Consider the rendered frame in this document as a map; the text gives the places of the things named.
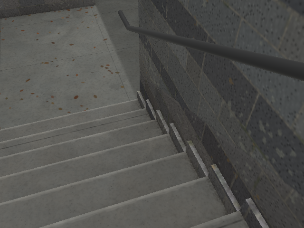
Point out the stairs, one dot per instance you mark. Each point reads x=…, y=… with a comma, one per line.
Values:
x=106, y=167

